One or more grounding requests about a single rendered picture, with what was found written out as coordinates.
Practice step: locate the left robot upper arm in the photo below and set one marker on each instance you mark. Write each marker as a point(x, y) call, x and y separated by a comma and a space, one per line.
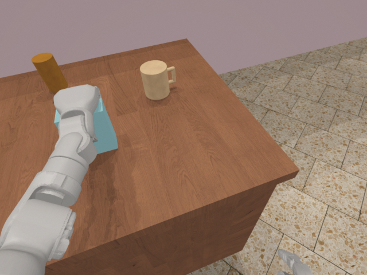
point(41, 232)

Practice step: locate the robot left forearm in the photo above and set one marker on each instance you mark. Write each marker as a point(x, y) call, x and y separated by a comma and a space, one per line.
point(60, 180)

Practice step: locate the sponge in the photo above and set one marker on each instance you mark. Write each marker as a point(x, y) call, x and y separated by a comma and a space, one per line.
point(103, 129)

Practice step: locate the robot left hand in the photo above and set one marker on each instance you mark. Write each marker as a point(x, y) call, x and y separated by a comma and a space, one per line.
point(83, 96)

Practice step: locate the robot right hand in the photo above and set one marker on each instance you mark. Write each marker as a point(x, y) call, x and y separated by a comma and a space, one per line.
point(294, 262)

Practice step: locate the table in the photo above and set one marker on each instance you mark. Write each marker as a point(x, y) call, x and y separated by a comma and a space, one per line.
point(187, 184)

